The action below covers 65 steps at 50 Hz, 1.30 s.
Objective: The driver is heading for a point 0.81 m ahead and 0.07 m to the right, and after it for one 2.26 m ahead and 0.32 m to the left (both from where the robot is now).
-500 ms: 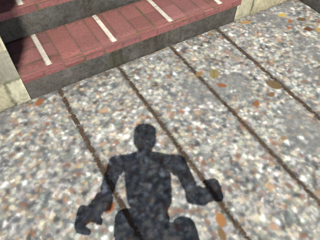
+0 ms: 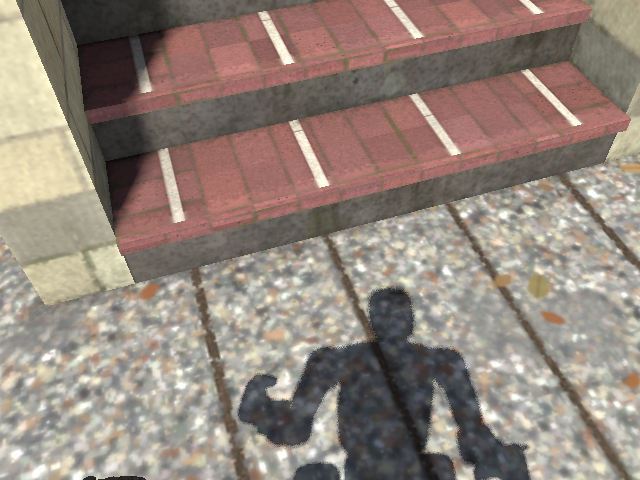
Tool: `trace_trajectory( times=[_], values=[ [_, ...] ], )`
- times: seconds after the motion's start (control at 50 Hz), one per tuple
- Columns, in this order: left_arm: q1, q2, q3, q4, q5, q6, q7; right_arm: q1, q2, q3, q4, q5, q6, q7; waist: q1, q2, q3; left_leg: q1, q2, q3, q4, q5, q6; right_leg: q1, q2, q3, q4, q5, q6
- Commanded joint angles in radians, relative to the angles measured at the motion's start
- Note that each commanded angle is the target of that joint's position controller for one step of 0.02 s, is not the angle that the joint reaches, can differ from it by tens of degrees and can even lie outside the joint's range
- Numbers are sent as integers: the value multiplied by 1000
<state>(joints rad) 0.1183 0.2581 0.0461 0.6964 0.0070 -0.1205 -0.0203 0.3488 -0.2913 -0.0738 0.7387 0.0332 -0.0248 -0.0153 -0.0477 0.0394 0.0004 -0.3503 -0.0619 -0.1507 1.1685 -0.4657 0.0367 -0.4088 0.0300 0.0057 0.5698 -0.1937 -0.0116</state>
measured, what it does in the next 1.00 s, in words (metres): walks ahead: left foot, then right foot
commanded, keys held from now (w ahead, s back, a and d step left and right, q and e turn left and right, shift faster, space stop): w+q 0.04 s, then w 0.38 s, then w+e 0.58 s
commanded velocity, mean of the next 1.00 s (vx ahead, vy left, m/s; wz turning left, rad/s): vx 0.50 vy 0.00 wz -0.06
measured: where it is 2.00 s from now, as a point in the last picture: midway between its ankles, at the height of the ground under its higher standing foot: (326, 365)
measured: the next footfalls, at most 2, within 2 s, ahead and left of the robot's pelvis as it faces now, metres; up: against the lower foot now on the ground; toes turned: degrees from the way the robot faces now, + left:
left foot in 0.40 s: +0.34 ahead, +0.17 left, +0.00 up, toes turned +9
right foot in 0.90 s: +0.63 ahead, -0.04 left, +0.00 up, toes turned -9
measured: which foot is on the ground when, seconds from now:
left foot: up 0.00-0.38, down 0.40-0.92, up 0.94-1.00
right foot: down 0.00-0.40, up 0.42-0.88, down 0.90-1.00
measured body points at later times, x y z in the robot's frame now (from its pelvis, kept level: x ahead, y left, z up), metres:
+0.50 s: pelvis +0.25 +0.07 +0.01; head +0.28 +0.08 +0.46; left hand +0.25 +0.35 -0.13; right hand +0.47 -0.16 -0.07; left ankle +0.30 +0.17 -0.72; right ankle +0.15 -0.10 -0.64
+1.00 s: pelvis +0.53 +0.04 +0.00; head +0.57 +0.02 +0.45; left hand +0.71 +0.28 -0.11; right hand +0.53 -0.23 -0.14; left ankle +0.38 +0.18 -0.63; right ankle +0.59 -0.03 -0.72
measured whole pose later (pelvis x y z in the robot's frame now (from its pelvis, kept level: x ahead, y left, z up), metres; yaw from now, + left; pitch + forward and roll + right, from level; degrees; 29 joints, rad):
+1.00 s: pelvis +0.53 +0.04 +0.00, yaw -9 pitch +1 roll +0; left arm 0.13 0.29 0.06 0.79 0.03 -0.03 -0.04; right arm 0.32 -0.25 -0.04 0.85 -0.02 -0.06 0.00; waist -0.03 0.01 0.07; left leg -0.27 0.05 0.06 1.17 -0.39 0.00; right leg -0.42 0.08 -0.05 0.58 -0.19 -0.11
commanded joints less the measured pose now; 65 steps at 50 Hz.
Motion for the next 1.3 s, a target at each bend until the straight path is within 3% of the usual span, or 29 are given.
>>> trace_trajectory(
  times=[0.02, 0.06, 0.12, 0.22, 0.32, 0.38, 0.4, 0.42, 0.44, 0.46, 0.5, 0.52, 0.58, 0.6, 0.62, 0.74, 0.82, 0.86, 0.9, 0.92, 0.94, 0.96, 1.0, 1.04, 1.08, 1.12, 1.18, 1.26, 1.3],
  values=[
    [112, 127, 37, -19, 11, 11, 9, -87, -142, -35, -124, -12, -2, -3, 98, -141, -9, -444, 123, 6, 127, 123, -43, 371, -337, 435, -304, -132, -170],
    [94, 108, 32, 1, 8, 7, 14, -71, -95, -30, -131, -7, 5, 10, 66, -184, 9, -359, 155, 23, 45, 151, -41, 273, -280, 301, -354, -52, -156],
    [128, 131, 42, 39, -1, -2, 13, -109, -37, -10, -144, -14, 3, 13, 67, -131, 8, -360, 156, 37, -104, 184, -39, 280, -285, 206, -391, 106, -188],
    [147, 173, 51, 81, -23, 13, 10, -237, -8, 16, -162, -21, -22, 39, 99, -102, 16, -277, 148, 113, -437, 395, -32, 300, -255, 55, -407, 219, -180],
    [222, 216, 61, 137, -43, 38, 9, -336, -43, 14, -200, -13, -33, 53, 113, -128, 46, -204, 113, 157, -592, 355, 7, 381, -302, 45, -366, 267, -154],
    [214, 205, 50, 155, -46, 49, 15, -97, -127, -32, -128, -27, -30, 42, -31, -109, -95, 201, 45, 211, -682, 373, 75, 322, -235, -50, -59, 588, -92],
    [209, 155, 27, 132, -17, 44, 17, 80, -203, -57, -96, -33, -24, 27, -104, -8, -228, 490, 214, 11, -655, 396, 135, 121, -186, -93, 242, 348, -45],
    [303, 47, -9, 102, -5, 24, 9, 104, -294, -66, -89, -35, -22, 25, -34, 256, -335, 744, 448, -472, -774, 235, 301, -244, -13, -58, 587, -334, 14],
    [249, 148, 15, 120, -32, 9, 4, 108, -197, -43, -93, -30, -26, 27, -81, 144, -333, 715, 453, -540, -845, 115, 297, -355, -47, 82, 716, -392, 6],
    [170, 185, 27, 92, -57, 3, 1, 49, -161, -28, -93, -31, -33, 27, -71, 109, -190, 602, 421, -386, -858, 161, 254, -415, -90, 76, 729, -308, -8],
    [120, 165, 26, 87, -33, 12, 9, -67, -105, -10, -91, -35, -41, 24, -7, 48, -58, 364, 345, -184, -915, 300, 205, -347, -157, 62, 619, -161, 1],
    [121, 149, 22, 87, -26, 24, 7, -95, -93, -5, -96, -48, -48, 20, 21, 51, -40, 294, 339, -144, -953, 341, 201, -293, -169, 70, 597, -120, 10],
    [138, 92, 10, 90, -30, 58, 10, -115, -103, -13, -70, -45, -75, 15, 60, 35, -8, 209, 338, -22, -1028, 432, 196, -267, -168, 94, 531, -46, 31],
    [137, 72, 0, 96, 77, 88, -16, -38, -110, -9, -11, -66, -79, 16, 60, -28, 19, 162, 321, 58, -1053, 494, 165, -227, -132, 44, 497, -11, 28],
    [122, 58, 2, 83, 78, 102, -26, -31, -116, -11, 6, -66, -84, 19, 66, 9, 40, 158, 301, 112, -1055, 538, 151, -238, -129, 37, 458, 38, 25],
    [-71, 78, 3, 27, 33, 97, -65, -11, -89, -4, 62, -57, -79, 19, 16, 47, 72, 274, 282, 260, -1085, 467, 94, -226, -117, -12, 155, 256, -16],
    [-133, 82, 1, -4, 47, 98, -73, 46, -110, -13, 98, -62, -67, 4, 0, 40, 98, 420, 334, 307, -981, 649, 71, -224, -91, -75, 37, 132, -63],
    [-87, 94, 9, 7, 46, 95, -66, 48, -134, -15, 104, -67, -58, 4, 21, 58, 45, 453, 329, 348, -829, 988, 57, -107, -22, -127, 23, 22, -108],
    [169, 128, 32, 78, 55, 83, -43, 52, -152, -13, 104, -55, -43, -1, 134, 29, -113, 397, 299, 389, -437, 1098, 37, 196, 61, -136, -63, -15, -174],
    [320, 233, 68, 105, 69, 79, -24, 80, -102, 5, 69, -49, -44, -1, 183, -92, -245, 132, 265, 395, -96, 804, -1, 495, -137, 154, -95, -167, -260],
    [260, 331, 95, 84, 26, 88, -13, 77, -58, 9, 9, -55, -53, 16, 111, -335, -316, -268, 28, 309, 229, -42, -57, 719, -377, 721, -235, -152, -389],
    [259, 320, 93, 79, 6, 96, -7, -15, -124, 0, 6, -68, -56, 16, 145, -160, -277, -371, 69, 123, 266, -9, -37, 706, -364, 702, -278, -14, -370],
    [209, 207, 68, 103, 3, 97, 5, -67, -85, 16, 1, -46, -77, 21, 99, -41, -71, -336, 160, 111, 94, 130, -21, 475, -284, 415, -268, 250, -305],
    [152, 161, 51, 101, -1, 87, 10, -56, -77, 20, 7, -78, -50, 19, 43, -50, -33, -221, 178, 110, -9, 135, -41, 332, -212, 307, -296, 365, -272],
    [156, 168, 51, 104, -5, 71, 5, -41, -65, 22, 11, -87, -22, 26, 23, -67, -39, -183, 167, 127, -72, 129, -62, 279, -183, 275, -318, 402, -280],
    [168, 194, 57, 112, -2, 65, 4, -91, -52, 28, -6, -84, -12, 28, 27, -79, -8, -195, 160, 147, -167, 179, -81, 235, -160, 257, -348, 361, -275],
    [179, 166, 45, 136, 1, 60, 3, -158, -30, 40, -9, -74, -16, 30, 47, -98, 28, -167, 150, 185, -363, 314, -84, 235, -130, 149, -333, 606, -221],
    [213, 143, 27, 176, 9, 52, 8, -197, -31, 45, 12, -52, -28, 20, 90, -117, -26, -72, 107, 210, -517, 452, -38, 332, -136, 85, -279, 769, -151],
    [186, 142, 21, 183, 13, 49, 22, -142, -40, 42, 42, -56, -35, 11, 67, -122, -43, 14, 76, 197, -540, 425, -12, 347, -163, 80, -222, 821, -137]
  ],
)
